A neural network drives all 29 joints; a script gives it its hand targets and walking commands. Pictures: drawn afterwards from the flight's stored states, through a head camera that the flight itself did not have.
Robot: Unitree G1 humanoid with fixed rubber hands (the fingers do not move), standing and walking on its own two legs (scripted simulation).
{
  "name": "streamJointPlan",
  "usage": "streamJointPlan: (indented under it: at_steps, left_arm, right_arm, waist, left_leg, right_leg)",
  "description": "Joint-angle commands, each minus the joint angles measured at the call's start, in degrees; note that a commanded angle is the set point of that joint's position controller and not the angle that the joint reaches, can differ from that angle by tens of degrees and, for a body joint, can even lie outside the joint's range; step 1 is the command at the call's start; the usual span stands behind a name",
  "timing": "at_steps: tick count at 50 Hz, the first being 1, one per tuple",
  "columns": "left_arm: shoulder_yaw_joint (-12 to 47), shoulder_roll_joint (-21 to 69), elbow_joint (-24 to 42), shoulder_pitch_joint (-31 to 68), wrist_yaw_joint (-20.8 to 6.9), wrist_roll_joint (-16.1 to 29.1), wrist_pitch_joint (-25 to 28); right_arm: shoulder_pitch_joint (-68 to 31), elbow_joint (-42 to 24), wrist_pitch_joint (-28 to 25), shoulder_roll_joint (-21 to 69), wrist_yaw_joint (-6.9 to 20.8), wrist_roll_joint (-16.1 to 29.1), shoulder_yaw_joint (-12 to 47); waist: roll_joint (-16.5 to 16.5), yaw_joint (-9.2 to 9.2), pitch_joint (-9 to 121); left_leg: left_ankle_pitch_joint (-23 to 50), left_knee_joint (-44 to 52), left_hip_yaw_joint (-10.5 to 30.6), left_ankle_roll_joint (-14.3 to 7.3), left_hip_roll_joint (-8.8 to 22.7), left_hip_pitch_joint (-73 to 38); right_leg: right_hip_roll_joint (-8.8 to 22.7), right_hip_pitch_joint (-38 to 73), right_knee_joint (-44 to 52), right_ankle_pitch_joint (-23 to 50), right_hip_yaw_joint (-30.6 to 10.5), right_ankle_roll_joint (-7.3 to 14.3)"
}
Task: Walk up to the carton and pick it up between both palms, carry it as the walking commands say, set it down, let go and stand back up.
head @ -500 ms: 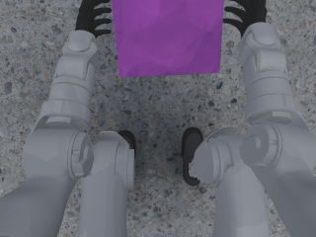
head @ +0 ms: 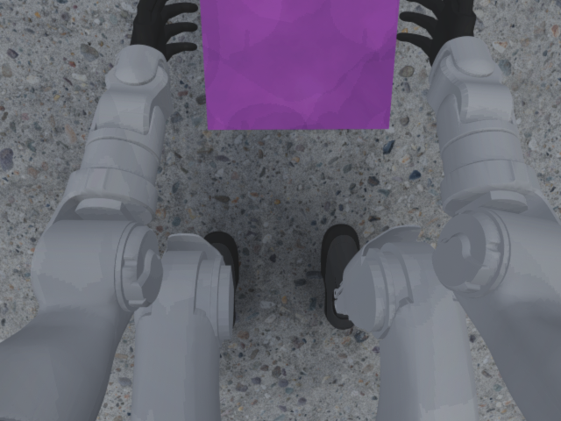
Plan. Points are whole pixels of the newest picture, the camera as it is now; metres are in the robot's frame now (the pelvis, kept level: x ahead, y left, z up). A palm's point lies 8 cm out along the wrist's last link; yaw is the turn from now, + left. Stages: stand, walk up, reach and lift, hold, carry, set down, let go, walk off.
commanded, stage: set down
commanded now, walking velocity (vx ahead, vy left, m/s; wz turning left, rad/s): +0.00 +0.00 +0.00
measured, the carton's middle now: (295, 47) +0.55 -0.02 -0.30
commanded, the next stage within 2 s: none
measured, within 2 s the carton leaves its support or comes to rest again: rests again in 0.06 s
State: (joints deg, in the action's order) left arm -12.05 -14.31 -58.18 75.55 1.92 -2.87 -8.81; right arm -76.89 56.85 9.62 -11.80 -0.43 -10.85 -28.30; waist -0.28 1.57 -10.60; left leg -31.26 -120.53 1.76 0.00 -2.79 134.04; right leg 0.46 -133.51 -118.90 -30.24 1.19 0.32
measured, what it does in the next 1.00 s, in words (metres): stands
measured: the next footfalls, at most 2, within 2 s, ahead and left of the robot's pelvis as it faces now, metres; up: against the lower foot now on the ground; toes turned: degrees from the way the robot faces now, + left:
none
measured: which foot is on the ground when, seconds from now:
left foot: down 0.00-1.00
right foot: down 0.00-1.00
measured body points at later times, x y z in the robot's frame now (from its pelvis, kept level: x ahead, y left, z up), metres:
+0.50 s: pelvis +0.00 +0.00 -0.01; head +0.37 +0.00 +0.25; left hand +0.53 +0.15 -0.21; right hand +0.53 -0.19 -0.19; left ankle +0.11 +0.12 -0.35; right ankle +0.12 -0.12 -0.35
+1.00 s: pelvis +0.00 -0.01 -0.02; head +0.37 +0.00 +0.24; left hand +0.52 +0.17 -0.23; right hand +0.53 -0.19 -0.21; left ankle +0.11 +0.12 -0.35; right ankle +0.12 -0.12 -0.35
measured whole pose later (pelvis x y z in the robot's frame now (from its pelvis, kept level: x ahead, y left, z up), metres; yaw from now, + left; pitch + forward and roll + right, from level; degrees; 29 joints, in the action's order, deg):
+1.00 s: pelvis +0.00 -0.01 -0.02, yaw +0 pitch +43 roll -1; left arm -10.5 -18.7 -69.3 77.5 4.3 2.7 0.1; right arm -77.6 66.3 0.0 -16.1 -5.1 4.4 -11.8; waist -0.6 1.6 -13.3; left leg -32.4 -124.0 1.7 1.0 -1.6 134.2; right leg -0.9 -135.0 -122.5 -30.2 1.1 0.3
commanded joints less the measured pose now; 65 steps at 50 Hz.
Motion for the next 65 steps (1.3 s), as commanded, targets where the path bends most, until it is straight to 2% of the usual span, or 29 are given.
streamJointPlan:
  at_steps: [1, 2, 3, 7, 8, 15, 16, 18, 19, 21, 28, 29, 30, 33, 34, 36, 37, 40, 44, 46, 48, 52, 54, 55, 57, 58, 62, 64, 65]
  left_arm:
    - [9.3, 32.81, 0.46, 20.52, -10.27, 1.49, 3.32]
    - [9.36, 34.81, -0.38, 18.83, -10.35, 0.87, 3.06]
    - [7.48, 32.77, -1.35, 18.83, -10.59, 0.29, 2.81]
    - [8.04, 31.94, -1.97, 18.75, -10.45, 0.16, 2.86]
    - [8.06, 31.85, -2.11, 17.37, -10.34, 0.66, 3.03]
    - [6.08, 30.54, -2.5, 17.9, -10.47, -0.3, 3.44]
    - [7.02, 31.46, -2.32, 17.38, -10.33, -0.18, 3.31]
    - [7.13, 31.95, -3.11, 18.6, -10.59, -0.04, 3.38]
    - [5.75, 29.48, -2.21, 17.28, -10.31, -0.46, 3.96]
    - [6.72, 31.59, -1.47, 18.5, -10.55, 0.76, 4.29]
    - [5.31, 20.4, -3.42, 16.58, -7.82, 0.47, 5.49]
    - [5.69, 19.85, -4.97, 15.87, -7.42, 1.01, 5.53]
    - [3.94, 16.05, -6.66, 15.01, -6.56, 0.66, 5.63]
    - [2.89, 10.72, -7.39, 14.03, -4.77, 1.48, 7.34]
    - [2.11, 5.95, -8.73, 10.57, -3.44, 1.44, 7.77]
    - [0.56, -3.91, -9.91, 8.76, -1.1, 2.51, 8.58]
    - [2.68, -2.79, -9.51, 10.11, -0.47, 5.05, 8.95]
    - [3.35, -13.2, -6.86, 13.73, 2.3, 7.18, 10.77]
    - [6.49, -11.9, -11.7, 10.83, 2.21, 10.81, 10.69]
    - [4.73, -14.87, -9.78, 13.86, 2.86, 10.29, 11.29]
    - [6.34, -13.87, -8.79, 14.19, 2.64, 11.37, 11.51]
    - [6.22, -17.25, -9.27, 14.86, 2.82, 11.96, 11.17]
    - [5.25, -18.23, -12.67, 13.66, 2.62, 12.51, 11.05]
    - [5.67, -16.97, -10.18, 12.17, 2.31, 12.83, 11.75]
    - [7.73, -17.15, -9.0, 15.64, 2.22, 14.09, 11.01]
    - [5.59, -18.17, -13.51, 12.6, 1.93, 12.53, 10.84]
    - [5.92, -18.84, -8.44, 14.18, 2.14, 14.17, 11.29]
    - [4.3, -19.91, -9.96, 14.58, 2.38, 12.53, 10.79]
    - [7.0, -16.59, -8.65, 12.28, 2.39, 13.56, 10.87]
  right_arm:
    - [-11.31, 7.75, -1.61, 42.93, 11.72, 8.81, 17.52]
    - [-14.04, 5.27, -2.13, 41.79, 11.94, 9.15, 16.39]
    - [-11.99, 7.51, -1.72, 39.72, 11.64, 7.83, 15.99]
    - [-14.15, 6.52, -2.18, 40.81, 11.82, 9.17, 16.57]
    - [-13.28, 5.95, -2.14, 40.12, 11.73, 8.66, 16.67]
    - [-12.01, 7.01, -2.6, 39.98, 10.87, 9.26, 16.82]
    - [-12.73, 6.32, -2.56, 39.88, 10.78, 9.56, 17.59]
    - [-14.46, 5.81, -3.18, 39.77, 10.75, 9.26, 17.15]
    - [-11.97, 6.97, -2.96, 40.51, 10.54, 9.22, 17.71]
    - [-15.7, 3.36, -3.6, 39.91, 10.34, 9.69, 18.33]
    - [-11.62, 7.19, -5.16, 28.76, 7.5, 9.6, 15.59]
    - [-12.3, 8.78, -5.35, 26.39, 6.84, 9.71, 14.75]
    - [-11.6, 10.73, -5.1, 25.8, 6.78, 11.15, 16.59]
    - [-12.18, 8.79, -6.56, 20.35, 4.73, 11.93, 16.93]
    - [-7.48, 11.06, -7.26, 12.91, 2.95, 11.69, 15.08]
    - [-8.57, 9.29, -7.63, 4.4, 0.6, 12.83, 15.37]
    - [-6.79, 11.77, -8.2, 4.45, -0.18, 13.56, 16.37]
    - [-8.17, 9.93, -10.12, -2.29, -3.43, 18.32, 19.71]
    - [-6.4, 11.94, -10.77, -7.93, -4.75, 19.99, 19.71]
    - [-8.23, 10.29, -10.74, -6.8, -4.6, 20.99, 20.69]
    - [-6.72, 11.11, -11.3, -9.55, -5.03, 21.0, 20.02]
    - [-5.53, 15.05, -10.95, -10.58, -5.06, 22.16, 19.85]
    - [-4.68, 15.03, -11.24, -11.55, -5.32, 21.45, 18.51]
    - [-8.07, 7.61, -12.16, -12.43, -5.66, 21.56, 19.52]
    - [-7.04, 10.93, -11.69, -14.17, -5.67, 22.17, 18.82]
    - [-6.05, 14.14, -11.07, -13.83, -5.62, 21.42, 18.68]
    - [-7.09, 8.83, -11.66, -15.39, -6.14, 20.7, 17.05]
    - [-5.34, 11.56, -11.07, -13.55, -5.65, 22.26, 18.96]
    - [-5.45, 7.64, -11.28, -14.13, -5.66, 22.36, 18.85]
  waist:
    - [-0.52, -2.03, 38.89]
    - [3.37, -1.78, 38.95]
    - [-0.51, -0.81, 37.4]
    - [2.48, -3.86, 38.06]
    - [1.04, -2.07, 37.37]
    - [-0.92, -5.01, 39.09]
    - [-1.78, -3.02, 39.43]
    - [0.51, -3.96, 39.39]
    - [-3.27, -5.36, 38.68]
    - [-2.55, -3.26, 41.14]
    - [1.0, -5.17, 40.28]
    - [0.27, -2.9, 41.42]
    - [-0.16, -6.12, 40.26]
    - [-2.09, -6.08, 41.18]
    - [-1.66, -3.75, 42.01]
    - [-2.98, -6.33, 43.31]
    - [-4.24, -3.04, 42.06]
    - [-2.53, -4.92, 47.53]
    - [-0.33, -1.09, 44.12]
    - [-0.18, -3.68, 43.79]
    - [0.54, -0.55, 46.07]
    - [1.26, -2.07, 45.3]
    - [-1.6, -0.53, 43.28]
    - [-0.21, -1.08, 45.53]
    - [2.28, 0.98, 47.45]
    - [1.87, -1.79, 43.57]
    - [0.69, 0.98, 47.73]
    - [0.08, -1.36, 46.06]
    - [4.67, -0.75, 50.47]
  left_leg:
    - [11.58, 6.29, -1.57, -1.45, -2.18, -19.0]
    - [11.47, 7.4, -1.74, -1.33, -2.49, -19.73]
    - [11.02, 5.96, -1.57, -1.3, -2.02, -18.87]
    - [12.12, 6.72, -1.88, -1.31, -1.93, -19.44]
    - [12.28, 6.5, -1.59, -1.48, -1.85, -20.72]
    - [12.22, 4.95, -2.67, -1.3, -1.7, -18.48]
    - [12.52, 5.49, -1.54, -1.59, -1.63, -21.02]
    - [11.89, 5.23, -1.99, -1.21, -1.43, -18.7]
    - [11.93, 5.58, -1.99, -1.4, -1.78, -17.69]
    - [13.19, 4.23, -1.82, -1.4, -2.02, -18.52]
    - [10.59, 6.19, -2.24, -0.15, -0.91, -19.82]
    - [12.45, 4.92, -1.54, -0.37, -0.73, -19.79]
    - [11.19, 5.14, -2.12, -0.26, -0.45, -19.86]
    - [12.74, 4.09, -2.34, -0.15, -0.48, -18.8]
    - [12.89, 4.34, -2.03, 0.16, -0.01, -19.81]
    - [11.31, 4.44, -2.43, -0.06, -0.09, -20.78]
    - [11.04, 4.51, -1.41, -0.17, 0.03, -19.12]
    - [15.08, 2.52, -1.45, 0.32, 0.63, -21.98]
    - [11.94, 3.06, -1.19, 0.47, 0.93, -21.23]
    - [12.52, 2.61, -1.41, 0.3, 1.13, -19.03]
    - [14.37, 2.25, -0.49, 0.67, 1.69, -21.27]
    - [11.65, 2.33, -0.72, 0.77, 1.91, -21.72]
    - [9.68, 2.26, -0.4, 0.23, 2.34, -17.36]
    - [12.58, 2.22, -0.63, 0.44, 1.99, -18.75]
    - [12.07, 2.38, -0.56, 1.22, 2.56, -21.56]
    - [10.25, 1.68, -1.4, 1.53, 2.22, -18.59]
    - [13.85, 0.41, -0.92, 0.93, 1.84, -20.7]
    - [12.18, 1.56, -1.3, 1.06, 2.46, -20.17]
    - [14.54, 2.5, -1.59, 1.46, 1.97, -27.28]
  right_leg:
    - [-5.74, 22.48, 3.31, 13.47, -0.92, -1.43]
    - [-5.98, 21.48, 2.94, 13.33, -0.39, -1.47]
    - [-5.71, 21.48, 4.06, 12.86, -0.91, -1.7]
    - [-5.42, 21.51, 3.0, 13.76, -1.53, -1.18]
    - [-4.97, 19.06, 3.32, 12.52, -0.91, -1.56]
    - [-5.6, 24.33, 3.75, 14.39, -2.26, -1.7]
    - [-5.51, 22.66, 3.21, 13.89, -1.03, -2.21]
    - [-5.9, 23.23, 3.17, 14.45, -2.04, -1.41]
    - [-5.22, 23.45, 2.71, 14.93, -1.49, -2.36]
    - [-5.98, 22.95, 2.73, 15.36, -1.45, -2.37]
    - [-5.21, 25.24, 3.44, 12.96, -1.65, -1.98]
    - [-4.95, 25.04, 2.93, 15.17, -1.43, -2.33]
    - [-4.75, 26.41, 3.51, 14.49, -2.25, -2.53]
    - [-4.54, 26.93, 2.87, 16.09, -2.06, -3.24]
    - [-4.13, 28.12, 2.76, 16.46, -1.71, -3.23]
    - [-3.81, 28.73, 3.24, 13.43, -1.56, -3.66]
    - [-3.34, 29.82, 3.21, 14.19, -1.96, -3.39]
    - [-2.91, 30.08, 1.82, 17.7, -3.24, -3.57]
    - [-2.58, 27.96, 1.93, 15.52, -2.68, -2.9]
    - [-2.58, 27.93, 2.22, 16.67, -4.13, -2.93]
    - [-2.44, 27.67, 1.35, 17.85, -3.29, -2.7]
    - [-1.89, 28.42, 0.98, 14.94, -3.36, -2.58]
    - [-1.68, 29.29, 0.84, 14.86, -3.11, -2.73]
    - [-1.96, 29.31, 1.3, 17.15, -3.39, -2.68]
    - [-1.3, 30.43, 0.11, 17.14, -2.33, -2.62]
    - [-1.45, 29.12, 1.0, 14.46, -3.25, -2.71]
    - [-1.81, 30.22, -0.31, 17.02, -2.7, -2.6]
    - [-1.36, 31.9, 0.39, 17.53, -2.43, -3.06]
    - [-1.59, 31.32, 1.11, 17.18, -2.02, -2.3]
